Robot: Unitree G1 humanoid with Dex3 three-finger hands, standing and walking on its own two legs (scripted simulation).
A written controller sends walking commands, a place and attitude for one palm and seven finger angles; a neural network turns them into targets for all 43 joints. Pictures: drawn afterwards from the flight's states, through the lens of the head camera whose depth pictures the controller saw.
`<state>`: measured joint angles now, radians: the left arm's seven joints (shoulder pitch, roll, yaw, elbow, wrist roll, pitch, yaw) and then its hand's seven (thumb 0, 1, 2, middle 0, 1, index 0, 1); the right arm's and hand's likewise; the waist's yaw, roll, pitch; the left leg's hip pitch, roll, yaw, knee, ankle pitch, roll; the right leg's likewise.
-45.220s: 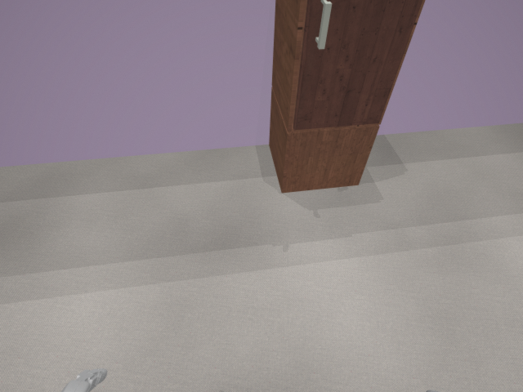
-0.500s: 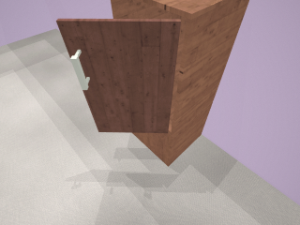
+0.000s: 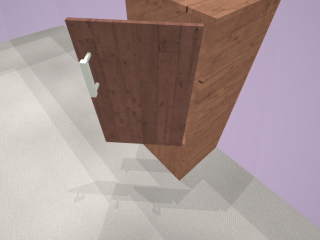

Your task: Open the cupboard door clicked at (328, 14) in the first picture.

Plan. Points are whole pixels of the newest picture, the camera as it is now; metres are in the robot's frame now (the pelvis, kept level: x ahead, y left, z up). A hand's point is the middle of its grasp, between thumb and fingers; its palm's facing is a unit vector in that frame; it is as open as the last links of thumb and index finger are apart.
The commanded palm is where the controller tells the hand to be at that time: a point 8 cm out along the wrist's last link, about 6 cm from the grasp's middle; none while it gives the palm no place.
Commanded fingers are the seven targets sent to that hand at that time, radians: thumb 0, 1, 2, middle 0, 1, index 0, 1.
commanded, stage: come to a stop and stand still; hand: left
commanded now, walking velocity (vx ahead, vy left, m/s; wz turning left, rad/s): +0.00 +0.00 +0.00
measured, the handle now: (91, 75) +0.57 +0.26 +0.09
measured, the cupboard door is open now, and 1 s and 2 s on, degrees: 45 45 45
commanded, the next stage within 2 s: look again from close up in 0.80 s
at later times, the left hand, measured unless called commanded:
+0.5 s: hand out of the picture -0.01 +0.19 -0.18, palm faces +0.03 -0.98 -0.19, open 7.4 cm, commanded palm none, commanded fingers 0.00 0.90 0.90 -0.20 -0.30 -0.20 -0.30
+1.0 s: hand out of the picture -0.05 +0.20 -0.18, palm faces +0.01 -0.98 -0.18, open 7.4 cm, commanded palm none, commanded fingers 0.00 0.90 0.90 -0.20 -0.30 -0.20 -0.30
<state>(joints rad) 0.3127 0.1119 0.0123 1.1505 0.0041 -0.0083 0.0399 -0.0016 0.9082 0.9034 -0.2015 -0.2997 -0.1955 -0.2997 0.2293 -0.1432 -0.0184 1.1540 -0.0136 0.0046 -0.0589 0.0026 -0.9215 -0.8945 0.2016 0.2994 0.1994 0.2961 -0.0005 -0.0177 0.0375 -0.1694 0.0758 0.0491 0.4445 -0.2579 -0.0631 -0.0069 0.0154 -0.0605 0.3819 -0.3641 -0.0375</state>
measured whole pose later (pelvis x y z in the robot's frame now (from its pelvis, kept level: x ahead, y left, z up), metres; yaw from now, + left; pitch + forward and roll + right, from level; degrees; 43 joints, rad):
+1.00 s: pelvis -0.03 +0.04 +0.00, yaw +0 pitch +0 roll -1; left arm 0.32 0.12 -0.01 1.11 0.02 -0.03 0.05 0.00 0.91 0.90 -0.20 -0.30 -0.20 -0.30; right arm 0.25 -0.17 -0.02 1.09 -0.01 -0.01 -0.03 0.01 -0.92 -0.89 0.20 0.30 0.20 0.30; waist -0.01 0.02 0.07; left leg -0.27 0.05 0.06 0.54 -0.27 0.00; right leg -0.09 -0.01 -0.05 0.44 -0.34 0.02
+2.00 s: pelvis +0.02 +0.05 +0.00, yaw -2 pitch +1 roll +1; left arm 0.26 0.17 0.03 1.07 0.01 0.01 0.02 0.00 0.91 0.90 -0.20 -0.30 -0.19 -0.30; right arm 0.33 -0.12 0.01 1.08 -0.03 -0.05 -0.04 0.00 -0.91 -0.89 0.20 0.30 0.20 0.30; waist -0.02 -0.02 0.07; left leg -0.19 0.01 0.11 0.51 -0.33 0.02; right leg -0.40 -0.04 -0.08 0.90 -0.47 -0.02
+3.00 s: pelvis +0.03 +0.06 +0.00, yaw -1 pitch +0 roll +1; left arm 0.27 0.14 -0.03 1.09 0.01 -0.01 0.02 0.00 0.91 0.90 -0.20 -0.30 -0.19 -0.30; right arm 0.30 -0.19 0.02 1.05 -0.02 -0.02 -0.02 0.00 -0.91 -0.89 0.20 0.30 0.20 0.30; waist 0.00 0.05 0.04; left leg -0.15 -0.02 0.10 0.41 -0.27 0.03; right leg -0.28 -0.05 -0.05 0.50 -0.23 -0.01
